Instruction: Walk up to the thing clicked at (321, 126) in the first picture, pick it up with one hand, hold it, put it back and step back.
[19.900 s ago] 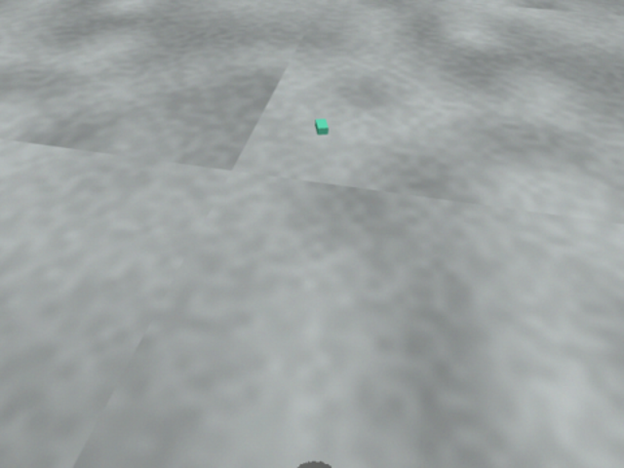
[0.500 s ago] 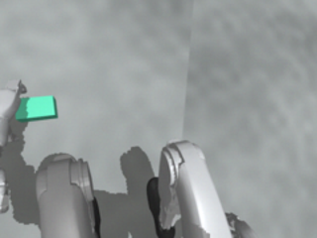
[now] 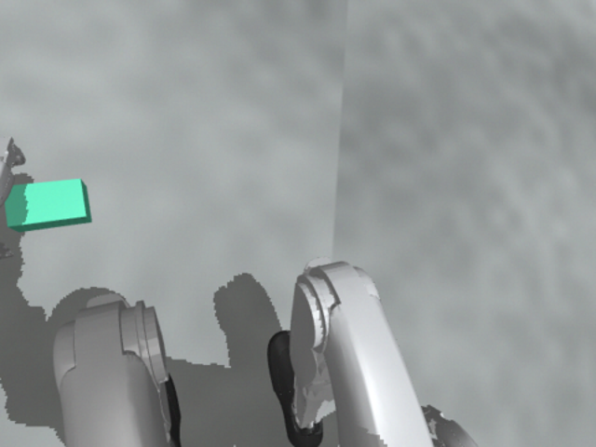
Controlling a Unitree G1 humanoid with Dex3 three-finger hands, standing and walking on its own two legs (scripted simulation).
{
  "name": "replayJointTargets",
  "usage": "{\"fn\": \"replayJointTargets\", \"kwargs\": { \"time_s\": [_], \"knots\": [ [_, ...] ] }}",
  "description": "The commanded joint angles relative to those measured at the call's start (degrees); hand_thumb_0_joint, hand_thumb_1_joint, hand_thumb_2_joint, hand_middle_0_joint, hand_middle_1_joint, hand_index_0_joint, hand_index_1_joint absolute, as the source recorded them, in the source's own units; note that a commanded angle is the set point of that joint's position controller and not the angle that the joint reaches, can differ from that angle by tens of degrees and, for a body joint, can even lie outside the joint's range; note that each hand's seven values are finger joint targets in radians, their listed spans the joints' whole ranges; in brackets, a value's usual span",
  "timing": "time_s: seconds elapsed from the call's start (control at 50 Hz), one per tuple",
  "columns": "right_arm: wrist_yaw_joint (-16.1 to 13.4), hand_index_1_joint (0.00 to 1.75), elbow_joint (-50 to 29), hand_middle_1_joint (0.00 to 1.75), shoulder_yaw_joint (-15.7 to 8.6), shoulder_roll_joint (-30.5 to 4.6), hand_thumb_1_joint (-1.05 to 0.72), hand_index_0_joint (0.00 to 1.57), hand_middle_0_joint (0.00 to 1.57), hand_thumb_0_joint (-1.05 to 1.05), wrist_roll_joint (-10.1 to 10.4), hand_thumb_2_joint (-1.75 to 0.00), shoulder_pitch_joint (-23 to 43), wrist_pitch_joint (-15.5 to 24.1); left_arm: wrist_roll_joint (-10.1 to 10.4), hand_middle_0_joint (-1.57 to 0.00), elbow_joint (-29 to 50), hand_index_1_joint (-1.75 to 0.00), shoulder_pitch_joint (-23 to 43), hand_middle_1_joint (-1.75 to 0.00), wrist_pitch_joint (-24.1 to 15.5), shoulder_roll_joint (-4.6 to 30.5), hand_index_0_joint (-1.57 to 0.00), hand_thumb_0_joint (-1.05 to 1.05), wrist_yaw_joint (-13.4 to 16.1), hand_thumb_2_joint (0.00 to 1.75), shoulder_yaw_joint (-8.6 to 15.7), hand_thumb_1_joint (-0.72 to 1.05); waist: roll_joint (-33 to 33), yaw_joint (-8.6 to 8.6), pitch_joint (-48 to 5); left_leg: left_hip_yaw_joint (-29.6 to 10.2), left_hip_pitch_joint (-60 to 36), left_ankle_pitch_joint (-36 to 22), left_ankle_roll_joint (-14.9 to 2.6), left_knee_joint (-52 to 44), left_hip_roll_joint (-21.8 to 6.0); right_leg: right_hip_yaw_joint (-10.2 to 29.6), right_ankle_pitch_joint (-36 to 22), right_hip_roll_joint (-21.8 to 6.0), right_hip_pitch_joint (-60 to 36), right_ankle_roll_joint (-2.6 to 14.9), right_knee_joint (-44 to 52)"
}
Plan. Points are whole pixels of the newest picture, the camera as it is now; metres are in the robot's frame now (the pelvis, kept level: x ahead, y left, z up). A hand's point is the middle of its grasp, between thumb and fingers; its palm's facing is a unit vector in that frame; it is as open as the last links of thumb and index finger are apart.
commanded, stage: rise first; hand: left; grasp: from above
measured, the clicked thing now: (49, 205) +0.47 +0.28 -0.30
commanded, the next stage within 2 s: approach in 0.80 s
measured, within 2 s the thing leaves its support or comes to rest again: neither
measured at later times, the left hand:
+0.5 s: hand out of the picture +0.43 +0.32 -0.18, palm faces -0.48 -0.08 -0.88, open 13.2 cm
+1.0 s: hand out of the picture +0.43 +0.32 -0.18, palm faces -0.48 -0.08 -0.88, open 13.0 cm
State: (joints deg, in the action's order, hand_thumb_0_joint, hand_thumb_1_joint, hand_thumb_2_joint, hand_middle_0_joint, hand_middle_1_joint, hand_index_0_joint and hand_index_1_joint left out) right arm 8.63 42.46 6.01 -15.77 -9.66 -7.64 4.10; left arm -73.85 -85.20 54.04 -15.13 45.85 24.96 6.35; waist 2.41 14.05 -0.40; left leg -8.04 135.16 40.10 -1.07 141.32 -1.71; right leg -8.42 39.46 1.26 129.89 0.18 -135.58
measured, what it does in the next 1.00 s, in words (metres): stands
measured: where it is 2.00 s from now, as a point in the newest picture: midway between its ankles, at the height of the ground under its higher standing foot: (234, 430)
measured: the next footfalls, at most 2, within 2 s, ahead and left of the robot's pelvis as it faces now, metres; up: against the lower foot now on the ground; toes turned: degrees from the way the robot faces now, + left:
none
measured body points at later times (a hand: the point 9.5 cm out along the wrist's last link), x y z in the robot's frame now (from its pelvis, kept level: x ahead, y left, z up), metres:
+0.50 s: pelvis +0.00 +0.00 +0.01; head +0.23 +0.09 +0.38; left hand +0.45 +0.32 -0.13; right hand +0.07 -0.27 -0.09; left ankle +0.07 +0.12 -0.28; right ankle +0.10 -0.11 -0.28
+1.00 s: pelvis +0.00 +0.00 +0.00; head +0.23 +0.09 +0.37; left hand +0.45 +0.32 -0.13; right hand +0.06 -0.27 -0.09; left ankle +0.07 +0.12 -0.28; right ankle +0.10 -0.11 -0.28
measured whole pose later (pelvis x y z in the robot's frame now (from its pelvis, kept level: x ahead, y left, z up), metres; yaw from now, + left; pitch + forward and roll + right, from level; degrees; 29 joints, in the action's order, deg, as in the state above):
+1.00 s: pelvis +0.00 +0.00 +0.00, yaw +0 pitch +33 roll -9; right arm 8.4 42.1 6.5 -15.6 -9.3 -8.4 4.4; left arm -73.9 -85.7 54.1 -15.1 45.4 24.1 4.4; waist 2.1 14.2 -1.3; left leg -7.7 134.8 39.1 -1.2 140.3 -1.4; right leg -8.1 38.7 1.2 129.5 -0.1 -134.6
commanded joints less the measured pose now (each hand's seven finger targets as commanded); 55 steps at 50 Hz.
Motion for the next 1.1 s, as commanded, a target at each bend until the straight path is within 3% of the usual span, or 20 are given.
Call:
{"fn": "replayJointTargets", "kwargs": {
  "time_s": [0.0, 0.08, 0.14, 0.22, 0.32, 0.34, 0.38, 0.48, 0.52, 0.56, 0.64, 0.8, 0.84, 0.86, 0.88, 0.92, 0.96, 1.0, 1.02, 1.08],
  "knots": [
    [-0.58, 0.30, -0.27, 0.30, -5.22, -15.03, -0.90, 0.20, 0.20, 0.00, 0.22, -0.90, -11.34, 0.32, 0.73, -0.21, 7.84, -0.87, 15.28, -0.87, 0.15, 13.18, -0.20, 0.00, 1.80, 0.89, 0.34, -0.40, -21.10, -0.27, -37.97, 3.21, -31.75, -11.05, -0.11, -15.64, 1.17, -2.34, -12.97, 2.17, -16.35, 2.23, 12.59],
    [-0.50, 0.30, -0.37, 0.30, -5.22, -14.58, -0.91, 0.20, 0.20, 0.00, 0.48, -0.90, -11.70, -0.17, 1.05, -0.21, 9.86, -0.87, 13.88, -0.87, 0.17, 14.23, -0.21, 0.00, 1.54, 0.88, 0.87, -0.39, -20.37, -1.15, -40.81, 4.23, -30.80, -12.95, -0.55, -14.86, 1.35, -1.50, -14.98, 2.34, -20.07, 1.88, 13.51],
    [-0.62, 0.30, -0.27, 0.30, -5.19, -14.55, -0.91, 0.20, 0.20, 0.00, 0.54, -0.90, -12.38, -0.26, 1.36, -0.20, 8.96, -0.89, 15.79, -0.90, 0.19, 13.21, -0.20, 0.00, 1.19, 0.89, 0.19, -0.40, -17.95, 0.39, -38.96, 4.06, -29.65, -12.63, -0.91, -14.11, 1.32, -1.45, -15.09, 2.31, -19.68, 1.59, 14.00],
    [-0.84, 0.30, -0.41, 0.30, -5.28, -14.74, -0.90, 0.20, 0.20, 0.00, 0.75, -0.90, -11.67, -0.22, 1.16, -0.20, 9.83, -0.88, 15.61, -0.88, -0.03, 13.23, -0.20, 0.00, 1.08, 0.89, 0.19, -0.40, -20.33, -0.69, -39.86, 3.22, -32.06, -11.99, -0.19, -16.06, 1.30, -2.15, -13.63, 2.15, -17.79, 2.12, 13.24],
    [-0.92, 0.30, -0.41, 0.30, -4.98, -14.53, -0.90, 0.20, 0.20, 0.00, 0.81, -0.90, -11.66, -0.21, 0.86, -0.21, 6.64, -0.87, 15.97, -0.87, 0.01, 11.85, -0.21, 0.00, 0.66, 0.89, -1.24, -0.39, -18.62, 0.54, -36.98, 3.87, -29.94, -10.38, -0.62, -15.35, 1.46, -1.77, -12.70, 2.24, -17.21, 1.90, 14.31],
    [-1.06, 0.30, -0.82, 0.30, -4.88, -14.73, -0.90, 0.20, 0.20, 0.00, 0.83, -0.90, -11.67, -0.26, 1.14, -0.22, 9.46, -0.86, 16.99, -0.86, -0.40, 14.08, -0.22, 0.00, 1.06, 0.88, 0.23, -0.38, -19.82, -0.44, -38.26, 3.99, -29.57, -10.32, -0.59, -16.07, 1.60, -1.74, -12.34, 2.17, -18.35, 1.94, 14.54],
    [-1.18, 0.30, -0.79, 0.30, -4.82, -14.57, -0.90, 0.20, 0.20, 0.00, 0.80, -0.90, -11.03, -0.17, 1.24, -0.23, 7.26, -0.86, 15.50, -0.85, -0.31, 13.44, -0.23, 0.00, 0.98, 0.86, 0.04, -0.37, -18.14, -0.69, -37.08, 3.95, -29.02, -9.09, -0.68, -16.20, 1.54, -1.78, -11.15, 2.13, -17.52, 1.95, 14.48],
    [-1.27, 0.30, -1.04, 0.30, -4.81, -14.61, -0.90, 0.20, 0.20, 0.00, 0.79, -0.90, -11.36, -0.11, 0.75, -0.24, 9.39, -0.84, 16.70, -0.84, -0.68, 13.87, -0.23, 0.00, 1.29, 0.87, 0.10, -0.36, -20.57, -0.37, -39.84, 3.88, -31.53, -11.06, -0.36, -15.80, 1.57, -1.76, -12.83, 2.07, -18.22, 2.04, 13.91],
    [-1.32, 0.30, -0.68, 0.30, -4.84, -14.54, -0.90, 0.20, 0.20, 0.00, 0.75, -0.90, -11.10, 0.06, 0.84, -0.24, 7.15, -0.84, 16.25, -0.84, -0.54, 12.17, -0.23, 0.00, 1.18, 0.86, -1.02, -0.36, -19.91, 0.16, -37.29, 3.63, -30.68, -9.13, -0.31, -16.58, 1.53, -1.99, -11.10, 2.07, -16.14, 2.16, 14.01],
    [-1.48, 0.30, -0.92, 0.30, -4.58, -14.60, -0.90, 0.20, 0.20, 0.00, 0.65, -0.90, -11.05, 0.11, 0.60, -0.23, 6.86, -0.85, 17.17, -0.85, -0.66, 13.46, -0.23, 0.00, 1.44, 0.87, -0.70, -0.37, -18.80, 0.40, -36.98, 3.70, -29.44, -8.50, -0.60, -16.03, 1.56, -1.85, -10.53, 2.20, -16.41, 2.05, 14.63],
    [-1.44, 0.30, -0.71, 0.30, -4.50, -14.61, -0.90, 0.20, 0.20, 0.00, 0.38, -0.90, -11.68, 0.32, 0.79, -0.26, 8.51, -0.83, 16.89, -0.82, -0.87, 14.15, -0.25, 0.00, 1.94, 0.85, 0.48, -0.35, -19.34, -0.21, -39.31, 4.10, -30.09, -10.50, -0.57, -15.66, 1.70, -1.62, -12.31, 2.12, -18.72, 1.88, 14.39],
    [-1.24, 0.30, -0.70, 0.30, -4.38, -14.51, -0.90, 0.20, 0.20, 0.00, 0.31, -0.90, -11.95, 0.50, 0.57, -0.26, 6.77, -0.82, 16.02, -0.81, -0.38, 13.60, -0.26, 0.00, 1.76, 0.84, -0.30, -0.34, -18.38, 0.49, -38.46, 4.25, -29.24, -11.16, -0.80, -15.01, 1.57, -1.44, -13.47, 2.19, -19.28, 1.63, 14.78],
    [-1.12, 0.30, -0.81, 0.30, -4.52, -14.72, -0.90, 0.20, 0.20, 0.00, 0.37, -0.90, -12.57, 0.53, 0.45, -0.26, 6.34, -0.82, 15.05, -0.82, -0.25, 15.00, -0.26, 0.00, 1.84, 0.84, 0.95, -0.33, -19.21, -0.17, -39.19, 4.35, -29.75, -11.98, -0.67, -15.09, 1.70, -1.46, -13.91, 1.93, -19.73, 1.76, 14.01],
    [-1.03, 0.30, -0.78, 0.30, -4.52, -14.34, -0.90, 0.20, 0.20, 0.00, 0.36, -0.90, -11.90, 0.51, 0.74, -0.26, 6.01, -0.82, 14.54, -0.82, -0.26, 13.63, -0.26, 0.00, 1.72, 0.83, 0.21, -0.32, -19.28, -0.51, -39.14, 4.22, -29.79, -11.47, -0.58, -15.47, 1.59, -1.52, -13.34, 2.12, -19.05, 1.90, 13.97],
    [-0.95, 0.30, -0.56, 0.30, -4.43, -14.44, -0.90, 0.20, 0.20, 0.00, 0.23, -0.90, -12.01, 0.66, 0.96, -0.27, 5.76, -0.81, 15.52, -0.77, -0.26, 12.32, -0.23, 0.00, 1.64, 0.91, -0.65, -0.40, -18.44, 0.63, -38.06, 3.99, -29.72, -11.04, -0.67, -15.15, 1.55, -1.86, -13.09, 2.13, -18.29, 1.82, 14.14],
    [-0.97, 0.30, -0.61, 0.30, -4.35, -14.58, -0.90, 0.20, 0.20, 0.00, 0.34, -0.89, -12.06, 0.64, 0.83, -0.23, 8.65, -0.88, 18.08, -0.89, -0.59, 13.19, -0.23, 0.00, 1.57, 0.85, -0.65, -0.35, -20.49, 0.73, -38.97, 3.93, -30.37, -10.96, -0.51, -15.52, 1.58, -1.79, -13.06, 2.20, -18.49, 1.94, 14.32],
    [-1.06, 0.30, -0.41, 0.30, -4.46, -14.67, -0.90, 0.20, 0.20, 0.00, 0.42, -0.90, -12.12, 0.68, 0.84, -0.24, 9.45, -0.87, 19.17, -0.87, -0.66, 12.36, -0.25, 0.00, 1.85, 0.84, -1.34, -0.34, -20.87, 0.53, -40.29, 3.93, -31.47, -11.63, -0.40, -15.39, 1.47, -1.79, -13.66, 2.19, -18.24, 1.99, 14.07],
    [-0.72, 0.30, -0.08, 0.30, -4.16, -14.32, -0.90, 0.20, 0.20, 0.00, 0.04, -0.89, -12.41, 1.00, 1.06, -0.23, 5.76, -0.88, 19.92, -0.90, -0.43, 6.83, -0.24, 0.00, 1.93, 0.83, -4.39, -0.33, -20.47, 3.46, -36.94, 3.28, -30.83, -9.82, -0.19, -15.63, 1.26, -2.43, -12.43, 2.34, -15.96, 2.12, 13.86],
    [-0.94, 0.30, 0.23, 0.30, -4.20, -14.83, -0.90, 0.20, 0.20, 0.00, 0.08, -0.89, -13.02, 1.05, 1.11, -0.21, 7.87, -0.90, 23.50, -0.90, -0.67, 7.24, -0.22, 0.00, 2.15, 0.86, -4.55, -0.36, -19.97, 4.36, -37.69, 3.03, -30.76, -9.57, -0.32, -15.51, 1.24, -2.69, -12.36, 2.41, -15.94, 1.95, 14.52],
    [-0.98, 0.30, 0.40, 0.30, -3.73, -14.84, -0.90, 0.20, 0.20, 0.00, -0.33, -0.89, -13.46, 1.52, 0.48, -0.21, 5.99, -0.90, 25.40, -0.91, 0.00, 5.83, -0.22, 0.00, 3.10, 0.86, -6.22, -0.36, -20.60, 4.85, -37.76, 3.24, -31.07, -9.61, -0.26, -14.79, 1.11, -2.49, -12.65, 2.46, -15.85, 1.98, 14.52]
  ]
}}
